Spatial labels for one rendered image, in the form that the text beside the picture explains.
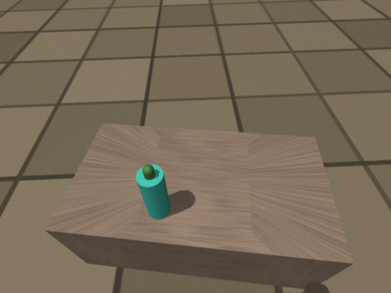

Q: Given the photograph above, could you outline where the bottle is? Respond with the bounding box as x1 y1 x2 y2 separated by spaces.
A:
136 164 170 220

